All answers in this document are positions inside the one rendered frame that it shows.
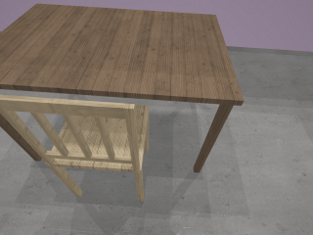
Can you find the table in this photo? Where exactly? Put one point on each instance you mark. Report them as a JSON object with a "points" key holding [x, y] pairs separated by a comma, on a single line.
{"points": [[123, 53]]}

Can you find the chair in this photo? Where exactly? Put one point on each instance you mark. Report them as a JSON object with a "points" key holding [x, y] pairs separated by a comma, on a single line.
{"points": [[96, 135]]}

